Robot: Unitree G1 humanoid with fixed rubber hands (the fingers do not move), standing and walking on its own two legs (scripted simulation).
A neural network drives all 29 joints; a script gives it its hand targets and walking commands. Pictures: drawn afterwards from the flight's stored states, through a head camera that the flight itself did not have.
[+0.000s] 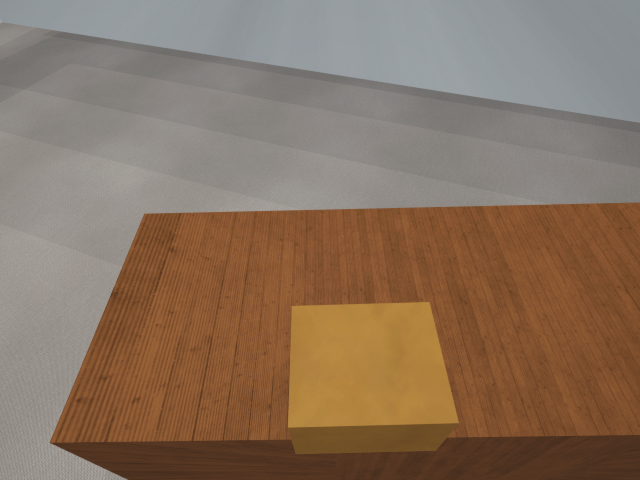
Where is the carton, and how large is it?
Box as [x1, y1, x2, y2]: [288, 302, 458, 453]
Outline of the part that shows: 429,302 292,306 288,429 295,453 435,450 458,423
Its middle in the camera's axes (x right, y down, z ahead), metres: +0.07 +0.23 +0.61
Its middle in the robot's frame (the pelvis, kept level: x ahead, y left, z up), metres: +0.31 -0.04 -0.14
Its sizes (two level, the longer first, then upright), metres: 0.222 0.182 0.147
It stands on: a pedestal, 0.56 m high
